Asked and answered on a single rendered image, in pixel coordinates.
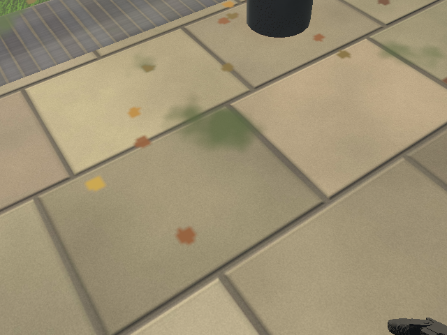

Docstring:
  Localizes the robot right hand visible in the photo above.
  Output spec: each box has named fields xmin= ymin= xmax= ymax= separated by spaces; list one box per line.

xmin=388 ymin=318 xmax=447 ymax=335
